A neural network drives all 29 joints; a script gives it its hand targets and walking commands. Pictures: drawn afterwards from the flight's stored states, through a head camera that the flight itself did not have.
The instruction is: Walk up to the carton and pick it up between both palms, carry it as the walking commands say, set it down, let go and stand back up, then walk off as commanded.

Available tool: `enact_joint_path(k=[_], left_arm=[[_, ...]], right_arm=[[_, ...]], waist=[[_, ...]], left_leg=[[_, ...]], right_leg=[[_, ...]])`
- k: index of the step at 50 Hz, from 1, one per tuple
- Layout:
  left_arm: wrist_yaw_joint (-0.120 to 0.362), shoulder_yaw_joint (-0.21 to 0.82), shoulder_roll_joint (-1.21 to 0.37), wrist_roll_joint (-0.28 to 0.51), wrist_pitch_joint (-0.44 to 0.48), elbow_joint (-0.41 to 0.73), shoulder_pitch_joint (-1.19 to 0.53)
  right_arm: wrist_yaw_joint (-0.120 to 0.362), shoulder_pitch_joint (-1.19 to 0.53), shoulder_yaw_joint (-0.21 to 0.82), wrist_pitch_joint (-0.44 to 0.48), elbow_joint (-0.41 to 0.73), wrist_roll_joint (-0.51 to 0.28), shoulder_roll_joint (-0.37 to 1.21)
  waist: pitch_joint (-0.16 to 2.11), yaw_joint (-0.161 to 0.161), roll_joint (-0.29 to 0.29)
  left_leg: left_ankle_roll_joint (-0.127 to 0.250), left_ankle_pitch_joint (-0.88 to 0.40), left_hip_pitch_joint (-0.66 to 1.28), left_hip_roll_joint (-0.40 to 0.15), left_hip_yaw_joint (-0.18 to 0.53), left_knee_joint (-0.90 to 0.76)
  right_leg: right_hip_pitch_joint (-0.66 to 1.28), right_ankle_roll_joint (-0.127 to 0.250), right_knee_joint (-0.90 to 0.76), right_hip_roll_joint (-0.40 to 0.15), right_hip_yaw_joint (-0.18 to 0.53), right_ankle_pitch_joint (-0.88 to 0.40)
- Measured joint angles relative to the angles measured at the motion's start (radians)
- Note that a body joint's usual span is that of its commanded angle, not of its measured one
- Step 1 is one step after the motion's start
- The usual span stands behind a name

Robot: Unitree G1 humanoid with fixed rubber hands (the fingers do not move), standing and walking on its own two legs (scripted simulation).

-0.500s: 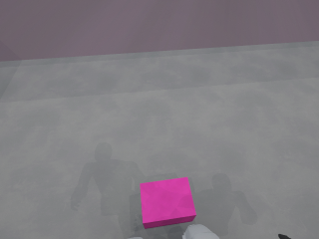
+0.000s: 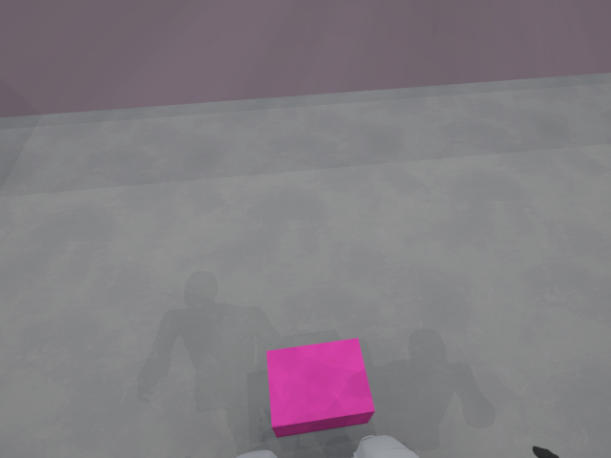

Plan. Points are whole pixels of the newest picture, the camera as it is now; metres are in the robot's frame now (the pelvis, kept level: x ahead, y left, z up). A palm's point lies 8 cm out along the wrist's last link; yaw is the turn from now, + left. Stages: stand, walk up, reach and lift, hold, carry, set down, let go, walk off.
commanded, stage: walk up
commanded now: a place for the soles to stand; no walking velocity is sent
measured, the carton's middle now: (317, 387) +0.37 -0.02 -0.67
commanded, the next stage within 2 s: none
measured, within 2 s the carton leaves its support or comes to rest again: neither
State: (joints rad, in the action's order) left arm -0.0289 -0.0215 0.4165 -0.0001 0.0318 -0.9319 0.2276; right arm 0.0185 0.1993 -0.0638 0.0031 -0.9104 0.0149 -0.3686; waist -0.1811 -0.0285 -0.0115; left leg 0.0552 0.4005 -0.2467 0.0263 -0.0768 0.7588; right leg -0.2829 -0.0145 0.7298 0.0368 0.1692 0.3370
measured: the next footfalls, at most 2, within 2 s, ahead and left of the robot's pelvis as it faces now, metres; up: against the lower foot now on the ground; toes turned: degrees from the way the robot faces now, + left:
none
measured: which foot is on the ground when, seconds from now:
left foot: down 0.00-1.00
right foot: down 0.00-1.00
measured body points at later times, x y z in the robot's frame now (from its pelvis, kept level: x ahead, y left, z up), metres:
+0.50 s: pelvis +0.00 +0.00 +0.00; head +0.03 +0.01 +0.45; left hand +0.07 +0.33 -0.12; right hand +0.07 -0.31 -0.12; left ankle +0.00 +0.08 -0.70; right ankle +0.05 -0.15 -0.71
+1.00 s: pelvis +0.00 +0.01 +0.00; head +0.03 +0.02 +0.45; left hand +0.08 +0.33 -0.12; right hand +0.07 -0.30 -0.12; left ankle +0.01 +0.09 -0.71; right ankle +0.04 -0.15 -0.70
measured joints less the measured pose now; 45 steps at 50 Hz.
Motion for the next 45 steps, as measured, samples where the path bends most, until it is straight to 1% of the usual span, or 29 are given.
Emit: enact_joint_path(k=[3, 4, 5, 6, 7, 8, 10, 13, 15, 17, 18, 19, 20, 21, 22, 25, 26, 27, 28, 30, 33, 36, 37, 38, 39, 40, 41, 43, 45], left_arm=[[0.000, 0.001, 0.000, 0.000, 0.002, 0.000, 0.000], [0.000, 0.001, 0.000, 0.000, 0.002, 0.000, 0.000], [0.000, 0.001, 0.000, 0.000, 0.002, 0.001, 0.000], [0.000, 0.001, 0.000, 0.000, 0.002, 0.002, -0.001], [0.000, 0.005, -0.001, 0.000, 0.002, 0.002, -0.002], [0.000, 0.010, -0.002, 0.000, 0.000, 0.002, -0.002], [0.000, 0.013, -0.002, 0.000, -0.004, 0.001, -0.002], [0.000, 0.004, -0.001, 0.000, -0.006, 0.001, -0.002], [0.000, -0.001, 0.001, 0.000, -0.006, 0.001, -0.002], [0.000, -0.005, 0.002, 0.000, -0.006, 0.001, -0.002], [0.000, -0.006, 0.002, 0.000, -0.006, 0.001, -0.001], [0.000, -0.006, 0.002, 0.000, -0.005, 0.001, -0.002], [0.000, -0.006, 0.001, 0.000, -0.003, -0.001, -0.002], [0.000, -0.005, 0.001, 0.000, -0.002, -0.002, -0.002], [0.000, -0.004, 0.001, 0.000, -0.001, -0.002, -0.002], [0.000, -0.001, 0.001, 0.000, 0.001, -0.001, -0.002], [0.000, 0.000, 0.001, 0.000, 0.000, 0.000, -0.002], [0.000, 0.002, 0.001, 0.000, 0.000, 0.001, -0.003], [0.000, 0.007, 0.000, 0.000, 0.000, 0.000, -0.003], [0.000, 0.013, -0.001, 0.000, -0.002, 0.000, -0.004], [0.000, 0.004, 0.000, 0.000, -0.003, 0.000, -0.003], [0.000, -0.003, 0.002, 0.000, -0.003, 0.000, -0.003], [0.000, -0.005, 0.002, 0.000, -0.003, 0.000, -0.003], [0.000, -0.006, 0.002, 0.000, -0.002, 0.000, -0.003], [0.000, -0.005, 0.001, 0.000, 0.000, -0.001, -0.003], [0.000, -0.004, 0.001, 0.000, 0.002, -0.003, -0.003], [0.000, -0.003, 0.001, 0.000, 0.003, -0.004, -0.003], [0.000, -0.001, 0.001, 0.000, 0.005, -0.004, -0.003], [0.000, 0.000, 0.001, 0.000, 0.005, -0.002, -0.003]], right_arm=[[0.000, -0.005, 0.000, 0.000, 0.000, 0.000, 0.000], [0.000, -0.005, 0.000, 0.000, 0.000, 0.000, 0.000], [0.000, -0.005, 0.000, 0.000, 0.000, 0.000, 0.000], [0.000, -0.005, 0.000, 0.000, 0.000, 0.000, 0.000], [0.000, -0.004, 0.000, 0.000, 0.000, 0.000, 0.000], [0.000, 0.000, 0.000, 0.000, 0.000, 0.000, 0.000], [0.000, 0.004, 0.000, 0.000, 0.000, 0.000, 0.000], [0.000, 0.004, 0.000, 0.000, 0.000, 0.000, 0.000], [0.000, 0.004, 0.000, 0.000, 0.000, 0.000, 0.000], [0.000, 0.004, 0.000, 0.000, 0.000, 0.000, 0.000], [0.000, 0.004, 0.000, 0.000, 0.000, 0.000, 0.000], [0.000, 0.004, 0.000, 0.000, 0.000, 0.000, 0.000], [0.000, 0.003, 0.000, 0.000, 0.000, 0.000, 0.000], [0.000, 0.002, 0.000, 0.000, 0.000, 0.000, 0.000], [0.000, 0.000, 0.000, 0.000, 0.000, 0.000, 0.000], [0.000, -0.002, 0.000, 0.000, 0.000, 0.000, 0.000], [0.000, -0.002, 0.000, 0.000, 0.000, 0.000, 0.000], [0.000, -0.002, 0.000, 0.000, 0.000, 0.000, 0.000], [0.000, 0.000, 0.000, 0.000, -0.001, 0.000, 0.000], [0.000, 0.004, 0.000, 0.000, 0.000, 0.000, 0.000], [0.000, 0.004, 0.000, 0.000, 0.000, 0.000, 0.000], [0.000, 0.004, 0.000, 0.000, 0.000, 0.000, 0.000], [0.000, 0.004, 0.000, 0.000, 0.000, 0.000, 0.000], [0.000, 0.004, 0.000, 0.000, 0.000, 0.000, 0.000], [0.000, 0.004, 0.000, 0.000, 0.000, 0.000, 0.000], [0.001, 0.003, 0.000, 0.000, 0.000, 0.000, 0.000], [0.001, 0.001, 0.000, 0.000, 0.000, 0.000, 0.000], [0.001, -0.002, 0.000, 0.000, 0.000, 0.000, 0.000], [0.001, -0.002, 0.000, 0.000, 0.000, 0.000, 0.000]], waist=[[0.000, 0.001, 0.000], [0.000, 0.001, 0.000], [0.001, 0.000, 0.001], [0.001, -0.002, 0.001], [-0.003, -0.006, 0.000], [-0.004, -0.007, -0.002], [-0.004, -0.007, -0.005], [0.000, -0.005, -0.005], [0.001, -0.005, -0.006], [0.002, -0.004, -0.006], [0.002, -0.004, -0.007], [0.001, -0.003, -0.006], [0.000, -0.001, -0.003], [0.000, 0.000, -0.002], [0.000, 0.001, -0.003], [0.000, 0.000, -0.002], [0.001, -0.001, -0.001], [-0.001, -0.003, -0.002], [-0.004, -0.003, -0.002], [-0.004, -0.004, -0.003], [-0.001, -0.003, -0.004], [0.001, -0.002, -0.004], [0.002, -0.002, -0.005], [0.001, -0.001, -0.005], [0.000, 0.000, -0.001], [-0.001, 0.001, 0.001], [0.000, 0.001, 0.001], [0.000, 0.001, 0.001], [0.000, 0.000, 0.001]], left_leg=[[-0.013, 0.118, -0.018, 0.000, 0.001, 0.083], [-0.013, 0.123, -0.019, 0.000, 0.003, 0.085], [-0.014, 0.121, -0.014, -0.001, 0.004, 0.060], [-0.011, 0.079, -0.005, -0.002, 0.004, 0.010], [-0.001, 0.006, -0.003, 0.001, 0.002, -0.003], [0.009, -0.008, -0.001, 0.006, 0.001, 0.001], [0.021, 0.000, 0.012, 0.014, 0.002, -0.006], [0.025, -0.001, 0.024, 0.014, 0.001, -0.028], [0.024, -0.006, 0.021, 0.013, 0.001, -0.037], [0.021, -0.008, 0.015, 0.013, 0.000, -0.038], [0.018, -0.008, 0.012, 0.013, 0.000, -0.036], [0.015, -0.005, 0.009, 0.012, 0.001, -0.029], [0.010, -0.003, 0.008, 0.008, 0.001, -0.023], [0.001, -0.006, 0.006, 0.006, 0.001, -0.011], [-0.008, 0.025, 0.001, 0.006, 0.001, 0.012], [-0.013, 0.095, -0.004, 0.005, 0.003, 0.045], [-0.013, 0.089, 0.003, 0.004, 0.004, 0.011], [-0.009, 0.020, 0.005, 0.004, 0.002, -0.015], [0.000, -0.009, 0.006, 0.007, 0.000, -0.012], [0.016, -0.005, 0.014, 0.013, 0.000, -0.013], [0.022, -0.001, 0.022, 0.013, 0.000, -0.029], [0.019, -0.006, 0.014, 0.010, -0.001, -0.035], [0.017, -0.006, 0.011, 0.010, -0.001, -0.034], [0.014, -0.003, 0.007, 0.009, -0.001, -0.029], [0.009, -0.001, 0.005, 0.004, 0.000, -0.022], [0.004, -0.002, 0.004, 0.000, 0.000, -0.013], [-0.004, 0.011, 0.000, 0.000, 0.000, 0.001], [-0.009, 0.085, -0.004, 0.000, 0.000, 0.033], [-0.009, 0.096, 0.001, -0.001, 0.001, 0.013]], right_leg=[[0.000, 0.000, 0.009, 0.000, 0.000, 0.020], [-0.002, 0.001, 0.011, 0.000, 0.000, 0.022], [-0.006, -0.002, 0.015, 0.000, -0.001, 0.024], [-0.013, -0.008, 0.025, 0.000, -0.002, 0.027], [-0.018, -0.004, 0.041, -0.001, -0.001, 0.029], [-0.022, 0.007, 0.066, -0.001, -0.001, 0.059], [-0.034, 0.020, 0.144, -0.001, -0.002, 0.146], [-0.036, 0.032, 0.201, -0.001, -0.001, 0.178], [-0.036, 0.033, 0.179, -0.002, -0.001, 0.179], [-0.030, 0.035, 0.104, -0.003, 0.000, 0.158], [-0.019, 0.041, 0.038, -0.004, 0.000, 0.116], [-0.012, 0.039, -0.005, -0.004, 0.000, 0.018], [-0.011, 0.018, -0.009, -0.002, -0.001, -0.022], [-0.011, 0.000, -0.005, -0.001, -0.001, -0.023], [-0.011, -0.004, 0.001, -0.001, -0.001, -0.013], [-0.014, -0.003, 0.008, -0.001, -0.001, 0.004], [-0.021, -0.008, 0.014, -0.001, -0.002, 0.006], [-0.026, -0.010, 0.024, -0.001, -0.001, 0.009], [-0.027, 0.004, 0.036, -0.001, -0.001, 0.011], [-0.035, 0.020, 0.101, -0.001, -0.002, 0.106], [-0.039, 0.035, 0.179, -0.001, -0.001, 0.168], [-0.033, 0.038, 0.126, -0.002, 0.000, 0.163], [-0.022, 0.042, 0.069, -0.003, 0.000, 0.138], [-0.009, 0.045, 0.006, -0.003, 0.000, 0.064], [-0.007, 0.025, -0.009, 0.000, -0.001, 0.004], [-0.007, 0.004, -0.007, 0.002, -0.001, -0.010], [-0.007, -0.004, -0.002, 0.002, -0.001, -0.007], [-0.007, -0.003, 0.005, 0.002, -0.001, 0.006], [-0.013, -0.005, 0.014, 0.002, -0.002, 0.014]])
